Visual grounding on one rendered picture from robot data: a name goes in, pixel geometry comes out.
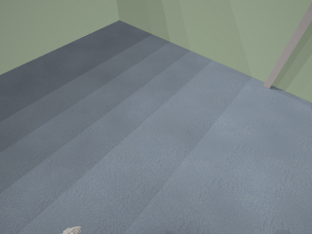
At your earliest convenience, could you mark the panel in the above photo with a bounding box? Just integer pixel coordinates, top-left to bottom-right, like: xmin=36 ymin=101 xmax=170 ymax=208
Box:
xmin=263 ymin=3 xmax=312 ymax=89

